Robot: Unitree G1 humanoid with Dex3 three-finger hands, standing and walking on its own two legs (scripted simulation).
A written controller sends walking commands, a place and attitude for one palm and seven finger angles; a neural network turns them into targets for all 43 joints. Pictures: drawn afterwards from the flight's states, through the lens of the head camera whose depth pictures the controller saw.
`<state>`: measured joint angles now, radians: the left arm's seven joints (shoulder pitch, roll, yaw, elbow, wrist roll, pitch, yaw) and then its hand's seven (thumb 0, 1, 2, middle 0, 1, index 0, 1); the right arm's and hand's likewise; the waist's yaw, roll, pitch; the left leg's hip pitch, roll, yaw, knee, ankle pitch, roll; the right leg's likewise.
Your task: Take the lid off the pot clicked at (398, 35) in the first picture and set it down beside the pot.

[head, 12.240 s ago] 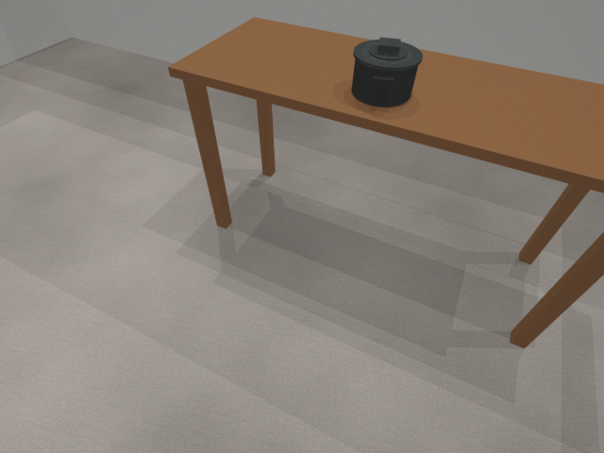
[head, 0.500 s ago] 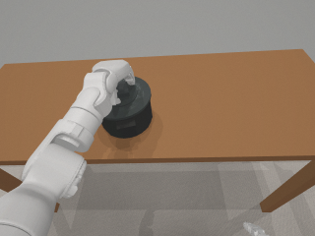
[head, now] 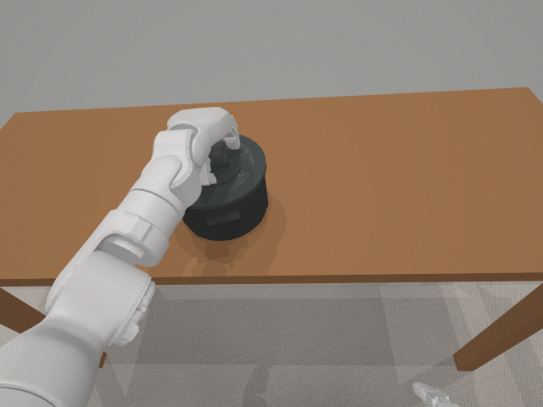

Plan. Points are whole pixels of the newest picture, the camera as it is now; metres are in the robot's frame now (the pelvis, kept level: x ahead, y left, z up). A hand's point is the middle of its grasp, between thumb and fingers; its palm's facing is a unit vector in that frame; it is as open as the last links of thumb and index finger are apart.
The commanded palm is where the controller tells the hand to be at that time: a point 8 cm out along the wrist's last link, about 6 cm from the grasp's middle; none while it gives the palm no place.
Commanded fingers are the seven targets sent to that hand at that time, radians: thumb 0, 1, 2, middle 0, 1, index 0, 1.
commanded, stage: close the fingers and squeeze the knob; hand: left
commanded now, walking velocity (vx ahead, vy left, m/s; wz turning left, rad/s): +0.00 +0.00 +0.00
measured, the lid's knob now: (211, 157) +0.49 +0.09 +0.11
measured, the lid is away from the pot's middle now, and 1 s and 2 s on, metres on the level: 0.00 0.01 0.00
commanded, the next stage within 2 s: lift the lid straight up in 1.20 s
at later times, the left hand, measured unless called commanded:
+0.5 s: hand (210, 162) +0.45 +0.09 +0.13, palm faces -0.32 -0.02 -0.95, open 8.2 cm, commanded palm +0.44 +0.09 +0.19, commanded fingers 0.00 0.23 0.94 -0.68 -0.97 -0.68 -0.97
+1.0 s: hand (208, 163) +0.45 +0.09 +0.13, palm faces -0.33 -0.03 -0.94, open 7.5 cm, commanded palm +0.44 +0.10 +0.19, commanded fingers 0.00 0.43 1.08 -0.64 -0.87 -0.82 -1.01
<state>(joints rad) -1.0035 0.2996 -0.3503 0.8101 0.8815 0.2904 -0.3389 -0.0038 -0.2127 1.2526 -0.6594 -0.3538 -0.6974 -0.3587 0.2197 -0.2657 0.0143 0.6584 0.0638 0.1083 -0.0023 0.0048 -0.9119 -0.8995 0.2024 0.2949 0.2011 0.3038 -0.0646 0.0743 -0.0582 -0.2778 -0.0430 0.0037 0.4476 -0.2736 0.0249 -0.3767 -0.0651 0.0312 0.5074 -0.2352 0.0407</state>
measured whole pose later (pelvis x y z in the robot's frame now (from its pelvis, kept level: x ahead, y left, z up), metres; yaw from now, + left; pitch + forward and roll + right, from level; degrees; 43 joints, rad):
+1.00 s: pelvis +0.00 +0.00 +0.00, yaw +0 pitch +5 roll +1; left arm -0.98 0.30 -0.35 0.77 0.88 0.29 -0.35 -0.01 0.15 0.98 -0.49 -0.80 -0.69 -0.94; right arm 0.19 -0.27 0.02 0.65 0.06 0.11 -0.01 0.00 -0.91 -0.90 0.20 0.29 0.20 0.30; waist -0.06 0.07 -0.05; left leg -0.27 -0.04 -0.01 0.44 -0.27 0.02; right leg -0.36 -0.06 0.02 0.50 -0.24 0.03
